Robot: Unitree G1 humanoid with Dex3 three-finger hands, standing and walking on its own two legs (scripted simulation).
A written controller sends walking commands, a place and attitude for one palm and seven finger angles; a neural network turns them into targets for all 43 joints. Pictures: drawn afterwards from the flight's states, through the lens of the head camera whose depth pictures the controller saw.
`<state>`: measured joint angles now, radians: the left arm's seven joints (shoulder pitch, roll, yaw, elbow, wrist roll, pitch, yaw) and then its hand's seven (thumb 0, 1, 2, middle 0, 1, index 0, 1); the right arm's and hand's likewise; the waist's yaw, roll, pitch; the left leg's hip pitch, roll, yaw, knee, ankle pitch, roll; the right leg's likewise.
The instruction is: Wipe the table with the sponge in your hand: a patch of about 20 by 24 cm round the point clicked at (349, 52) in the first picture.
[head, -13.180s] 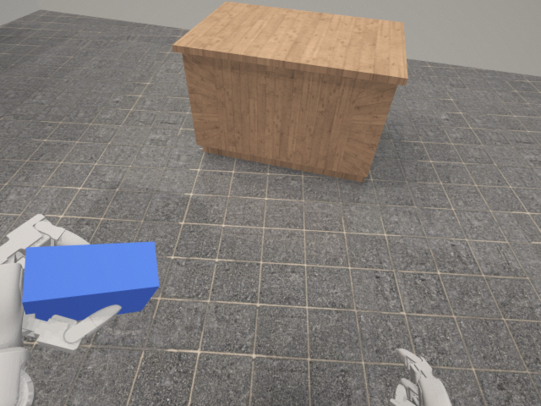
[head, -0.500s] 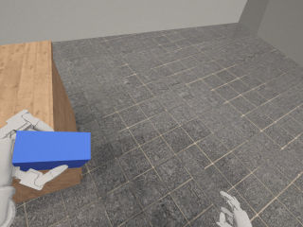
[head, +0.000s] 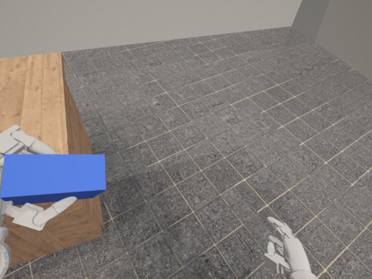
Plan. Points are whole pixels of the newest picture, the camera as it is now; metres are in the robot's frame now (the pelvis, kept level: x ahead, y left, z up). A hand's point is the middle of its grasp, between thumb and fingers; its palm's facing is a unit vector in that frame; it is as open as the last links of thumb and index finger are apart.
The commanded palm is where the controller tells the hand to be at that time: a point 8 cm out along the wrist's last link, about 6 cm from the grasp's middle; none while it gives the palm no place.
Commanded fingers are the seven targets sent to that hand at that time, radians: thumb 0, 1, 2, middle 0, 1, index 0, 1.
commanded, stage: shuffle to correct the standing spot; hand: left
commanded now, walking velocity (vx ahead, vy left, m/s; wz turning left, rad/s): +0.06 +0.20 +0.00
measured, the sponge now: (71, 179) +0.23 +0.21 +0.15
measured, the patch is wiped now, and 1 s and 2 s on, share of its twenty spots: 0.00 0.00 0.00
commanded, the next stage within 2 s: none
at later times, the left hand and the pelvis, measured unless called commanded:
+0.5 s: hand (17, 169) +0.22 +0.27 +0.19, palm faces +0.33 -0.82 -0.46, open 9.8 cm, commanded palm +0.16 +0.32 +0.19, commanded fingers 0.00 0.10 1.30 -1.20 -1.60 -1.20 -1.60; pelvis -0.01 +0.05 +0.00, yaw -3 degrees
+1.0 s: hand out of the picture +0.22 +0.37 +0.18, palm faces +0.37 -0.80 -0.47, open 9.8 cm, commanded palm +0.17 +0.42 +0.19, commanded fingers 0.00 0.10 1.30 -1.20 -1.60 -1.20 -1.60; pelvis +0.00 +0.15 -0.01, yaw -1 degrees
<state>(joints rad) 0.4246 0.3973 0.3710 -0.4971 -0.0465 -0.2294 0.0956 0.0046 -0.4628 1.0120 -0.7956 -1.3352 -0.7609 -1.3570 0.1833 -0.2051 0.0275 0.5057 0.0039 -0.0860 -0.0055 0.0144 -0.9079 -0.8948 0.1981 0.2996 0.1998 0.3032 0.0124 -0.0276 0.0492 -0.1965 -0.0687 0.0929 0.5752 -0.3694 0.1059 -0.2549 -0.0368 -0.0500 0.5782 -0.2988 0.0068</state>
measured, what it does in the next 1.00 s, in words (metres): steps to the left: left foot, then right foot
